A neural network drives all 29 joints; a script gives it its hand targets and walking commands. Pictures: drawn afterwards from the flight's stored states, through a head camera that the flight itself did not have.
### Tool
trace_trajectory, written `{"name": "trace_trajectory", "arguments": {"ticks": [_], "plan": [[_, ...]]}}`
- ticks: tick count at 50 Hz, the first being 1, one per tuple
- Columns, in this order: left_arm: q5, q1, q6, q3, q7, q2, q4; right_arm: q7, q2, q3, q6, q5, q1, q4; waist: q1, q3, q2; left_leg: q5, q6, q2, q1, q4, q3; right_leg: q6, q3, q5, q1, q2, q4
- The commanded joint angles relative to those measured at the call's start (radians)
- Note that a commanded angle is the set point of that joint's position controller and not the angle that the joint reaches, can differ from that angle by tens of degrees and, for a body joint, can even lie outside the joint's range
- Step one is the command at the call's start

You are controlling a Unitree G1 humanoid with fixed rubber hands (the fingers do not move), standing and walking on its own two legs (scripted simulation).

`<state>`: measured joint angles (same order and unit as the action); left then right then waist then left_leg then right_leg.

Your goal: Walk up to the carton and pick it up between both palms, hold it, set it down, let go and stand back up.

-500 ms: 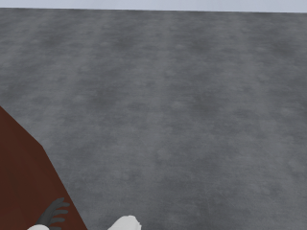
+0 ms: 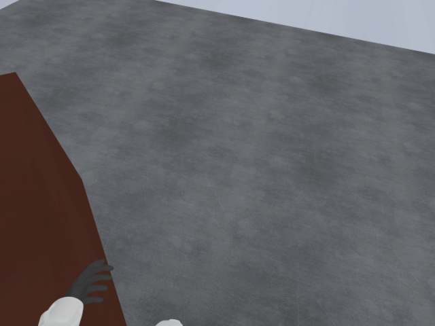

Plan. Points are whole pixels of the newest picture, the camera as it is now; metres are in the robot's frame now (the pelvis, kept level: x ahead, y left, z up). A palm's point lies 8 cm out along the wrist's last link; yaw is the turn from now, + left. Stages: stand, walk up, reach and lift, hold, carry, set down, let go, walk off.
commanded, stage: walk up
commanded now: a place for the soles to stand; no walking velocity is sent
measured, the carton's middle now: out of the picture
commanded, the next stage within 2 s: none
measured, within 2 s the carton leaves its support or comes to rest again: neither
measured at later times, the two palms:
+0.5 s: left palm out of the picture +0.13 +0.24 -0.08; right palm out of the picture +0.14 -0.33 -0.11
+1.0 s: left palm out of the picture +0.09 +0.21 -0.07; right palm (364, 276) +0.23 -0.32 -0.11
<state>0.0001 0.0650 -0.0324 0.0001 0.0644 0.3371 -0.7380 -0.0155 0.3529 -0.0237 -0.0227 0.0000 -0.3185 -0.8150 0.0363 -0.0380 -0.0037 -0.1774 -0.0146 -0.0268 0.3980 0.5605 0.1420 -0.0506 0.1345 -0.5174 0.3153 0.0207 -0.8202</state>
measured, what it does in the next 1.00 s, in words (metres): steps to the right, turning left: right foot, then left foot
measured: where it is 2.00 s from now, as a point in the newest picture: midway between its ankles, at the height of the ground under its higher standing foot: outside the picture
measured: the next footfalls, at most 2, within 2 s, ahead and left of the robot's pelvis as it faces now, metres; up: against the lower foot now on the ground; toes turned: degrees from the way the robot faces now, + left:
right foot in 0.12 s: +0.01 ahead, -0.11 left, +0.00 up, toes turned -2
left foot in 0.54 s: +0.10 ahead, +0.07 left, +0.00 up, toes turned +11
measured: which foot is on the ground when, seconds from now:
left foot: down 0.00-0.12, up 0.14-0.52, down 0.54-0.74, up 0.76-1.00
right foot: up 0.00-0.10, down 0.12-0.58, up 0.60-0.70, down 0.72-1.00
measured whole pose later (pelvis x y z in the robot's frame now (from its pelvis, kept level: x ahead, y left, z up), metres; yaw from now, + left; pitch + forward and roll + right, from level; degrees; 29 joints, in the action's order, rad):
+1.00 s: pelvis +0.04 -0.09 +0.00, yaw +25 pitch +3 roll +0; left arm 0.00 0.17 0.08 0.00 0.00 0.31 -0.65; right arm -0.11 0.35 -0.05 -0.10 0.00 -0.27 -0.69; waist 0.04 -0.02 0.02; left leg -0.28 0.02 0.01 0.49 0.80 0.05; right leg -0.04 0.20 -0.41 0.22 -0.03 -0.58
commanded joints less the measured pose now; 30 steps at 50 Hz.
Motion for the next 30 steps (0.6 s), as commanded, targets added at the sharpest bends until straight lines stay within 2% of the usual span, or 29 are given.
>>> {"name": "trace_trajectory", "arguments": {"ticks": [1, 2, 3, 4, 5, 6, 7, 8, 9, 10, 11, 13, 14, 17, 18, 19, 20, 21, 22, 23, 24, 25, 26, 27, 28, 29, 30], "plan": [[0.009, 0.052, 0.018, 0.109, -0.033, 0.193, 0.028, 0.022, 0.274, -0.09, 0.023, -0.033, 0.023, 0.086, -0.057, 0.15, 0.16, 0.237, 0.157, 0.188, -0.275, -0.267, 0.423, 0.036, -0.179, 0.05, 0.028, 0.045, 0.169], [0.004, 0.069, 0.031, 0.114, -0.037, 0.184, 0.04, 0.012, 0.25, -0.089, 0.02, -0.043, 0.036, 0.089, -0.066, 0.169, 0.14, 0.307, 0.136, 0.159, -0.268, -0.235, 0.376, 0.026, -0.185, 0.066, -0.05, 0.037, 0.306], [0.011, 0.115, 0.042, 0.112, -0.047, 0.17, 0.014, 0.007, 0.241, -0.085, 0.02, -0.036, 0.047, 0.091, -0.09, 0.191, 0.155, 0.318, 0.1, 0.116, -0.202, -0.185, 0.294, 0.038, -0.167, 0.198, -0.205, 0.02, 0.487], [0.002, 0.159, 0.05, 0.119, -0.056, 0.204, -0.007, 0.002, 0.199, -0.073, 0.022, -0.026, 0.049, 0.098, -0.103, 0.22, 0.102, 0.219, 0.038, 0.03, -0.065, -0.146, 0.175, 0.052, -0.137, 0.314, -0.397, -0.018, 0.559], [-0.012, 0.169, 0.048, 0.132, -0.061, 0.278, -0.024, 0.001, 0.142, -0.056, 0.02, -0.024, 0.048, 0.101, -0.108, 0.185, -0.081, -0.051, -0.008, -0.092, 0.159, -0.013, 0.014, 0.034, -0.283, 0.24, -0.511, -0.189, 0.6], [-0.023, 0.082, 0.04, 0.145, -0.066, 0.34, 0.005, 0.007, 0.132, -0.057, 0.012, -0.034, 0.011, 0.093, -0.076, 0.133, -0.18, -0.254, -0.019, -0.095, 0.279, 0.172, -0.076, 0.009, -0.395, 0.223, -0.418, -0.428, 0.598], [-0.026, 0.016, 0.037, 0.155, -0.063, 0.322, 0.028, 0.01, 0.185, -0.077, 0.002, -0.046, 0.04, 0.1, -0.064, 0.083, -0.078, -0.241, -0.02, 0.011, 0.248, 0.281, -0.033, -0.031, -0.349, 0.159, -0.259, -0.483, 0.635], [-0.027, -0.024, 0.043, 0.151, -0.063, 0.297, 0.041, 0.0, 0.2, -0.081, -0.003, -0.046, 0.046, 0.072, -0.051, 0.034, -0.066, -0.189, -0.011, 0.015, 0.205, 0.343, -0.024, -0.025, -0.289, 0.181, -0.193, -0.428, 0.639], [-0.025, -0.044, 0.046, 0.141, -0.067, 0.259, 0.053, -0.008, 0.179, -0.076, -0.003, -0.036, 0.01, 0.057, -0.03, 0.017, -0.056, -0.126, -0.011, 0.006, 0.209, 0.372, -0.03, -0.002, -0.206, 0.351, -0.234, -0.365, 0.606], [-0.022, -0.035, 0.049, 0.134, -0.068, 0.237, 0.055, -0.014, 0.186, -0.075, -0.005, -0.025, -0.034, 0.039, -0.018, 0.031, -0.1, -0.093, -0.019, 0.001, 0.218, 0.397, -0.06, 0.024, -0.121, 0.568, -0.307, -0.303, 0.551], [-0.018, -0.011, 0.05, 0.128, -0.068, 0.217, 0.059, -0.017, 0.179, -0.073, -0.007, -0.026, -0.055, 0.03, -0.025, 0.04, -0.134, -0.08, -0.023, 0.005, 0.228, 0.396, -0.085, 0.055, -0.075, 0.727, -0.355, -0.269, 0.507], [-0.019, 0.06, 0.047, 0.13, -0.069, 0.231, 0.065, -0.027, 0.178, -0.066, -0.01, -0.021, -0.042, 0.042, -0.066, 0.086, -0.148, -0.11, -0.027, 0.007, 0.241, 0.369, -0.136, 0.067, -0.042, 0.92, -0.484, -0.264, 0.443], [-0.019, 0.097, 0.045, 0.134, -0.07, 0.236, 0.065, -0.033, 0.163, -0.06, -0.012, -0.021, -0.02, 0.053, -0.086, 0.097, -0.161, -0.11, -0.022, 0.018, 0.236, 0.326, -0.158, 0.073, -0.03, 0.93, -0.51, -0.261, 0.43], [-0.019, 0.157, 0.042, 0.135, -0.078, 0.251, 0.047, -0.046, 0.141, -0.049, -0.012, -0.025, 0.066, 0.09, -0.128, 0.111, -0.134, -0.1, -0.003, 0.044, 0.228, 0.187, -0.173, 0.051, -0.04, 0.883, -0.542, -0.282, 0.401], [-0.022, 0.143, 0.043, 0.139, -0.077, 0.262, 0.05, -0.047, 0.131, -0.047, -0.01, -0.026, 0.06, 0.098, -0.113, 0.119, -0.116, -0.098, 0.002, 0.052, 0.212, 0.143, -0.176, 0.027, -0.034, 0.859, -0.536, -0.296, 0.391], [-0.017, 0.155, 0.045, 0.137, -0.08, 0.257, 0.047, -0.048, 0.135, -0.047, -0.012, -0.032, 0.064, 0.095, -0.121, 0.115, -0.122, -0.078, 0.01, 0.05, 0.21, 0.113, -0.184, 0.037, -0.018, 0.883, -0.539, -0.293, 0.372], [-0.02, 0.148, 0.047, 0.138, -0.082, 0.267, 0.049, -0.048, 0.128, -0.046, -0.013, -0.037, 0.064, 0.104, -0.114, 0.122, -0.126, -0.069, 0.019, 0.046, 0.184, 0.102, -0.196, 0.033, -0.009, 0.926, -0.522, -0.304, 0.361], [-0.018, 0.124, 0.045, 0.137, -0.081, 0.265, 0.054, -0.049, 0.131, -0.048, -0.014, -0.041, 0.055, 0.108, -0.094, 0.127, -0.133, -0.063, 0.03, 0.052, 0.152, 0.103, -0.195, 0.024, 0.006, 0.953, -0.493, -0.311, 0.341], [-0.008, 0.109, 0.046, 0.133, -0.081, 0.256, 0.064, -0.051, 0.129, -0.047, -0.016, -0.044, 0.038, 0.11, -0.085, 0.131, -0.123, -0.032, 0.039, 0.038, 0.122, 0.073, -0.209, 0.043, 0.049, 0.983, -0.463, -0.289, 0.311], [-0.005, 0.102, 0.047, 0.129, -0.083, 0.251, 0.07, -0.048, 0.131, -0.049, -0.018, -0.05, 0.035, 0.117, -0.072, 0.133, -0.132, -0.026, 0.056, 0.023, 0.082, 0.057, -0.213, 0.062, 0.062, 1.02, -0.429, -0.288, 0.278], [0.001, 0.076, 0.049, 0.128, -0.085, 0.244, 0.084, -0.046, 0.132, -0.049, -0.018, -0.05, -0.006, 0.119, -0.044, 0.142, -0.129, -0.001, 0.068, 0.007, 0.018, 0.037, -0.217, 0.082, 0.082, 1.052, -0.376, -0.267, 0.223], [0.005, 0.066, 0.05, 0.125, -0.086, 0.242, 0.091, -0.041, 0.144, -0.058, -0.017, -0.053, -0.056, 0.115, -0.014, 0.17, -0.131, 0.016, 0.093, -0.008, -0.069, 0.027, -0.213, 0.095, 0.084, 1.057, -0.308, -0.269, 0.157], [0.013, 0.045, 0.051, 0.123, -0.088, 0.236, 0.108, -0.037, 0.159, -0.062, -0.021, -0.055, -0.096, 0.117, 0.015, 0.171, -0.106, 0.031, 0.126, -0.013, -0.151, -0.013, -0.19, 0.133, 0.097, 1.021, -0.216, -0.249, 0.072], [0.024, 0.019, 0.046, 0.117, -0.085, 0.212, 0.122, -0.029, 0.179, -0.071, -0.021, -0.059, -0.131, 0.113, 0.056, 0.153, -0.043, 0.127, 0.18, -0.004, -0.238, -0.066, -0.104, 0.158, 0.104, 0.851, -0.081, -0.173, -0.094], [0.026, 0.016, 0.039, 0.116, -0.082, 0.182, 0.14, -0.022, 0.251, -0.083, -0.027, -0.066, -0.077, 0.139, 0.051, 0.076, 0.235, 0.305, 0.276, 0.143, -0.232, -0.141, 0.245, 0.171, 0.093, 0.332, 0.123, -0.016, -0.318], [0.023, 0.031, 0.033, 0.122, -0.076, 0.184, 0.155, -0.026, 0.288, -0.088, -0.032, -0.065, -0.031, 0.158, 0.008, 0.021, 0.272, 0.215, 0.406, 0.289, -0.123, -0.26, 0.621, 0.165, -0.102, -0.207, 0.215, 0.087, -0.453], [0.001, 0.1, 0.037, 0.135, -0.074, 0.223, 0.142, -0.025, 0.298, -0.094, -0.023, -0.042, 0.069, 0.193, -0.072, -0.003, 0.167, -0.079, 0.388, 0.351, 0.065, -0.305, 0.691, 0.1, -0.335, -0.231, 0.118, -0.023, -0.431]]}}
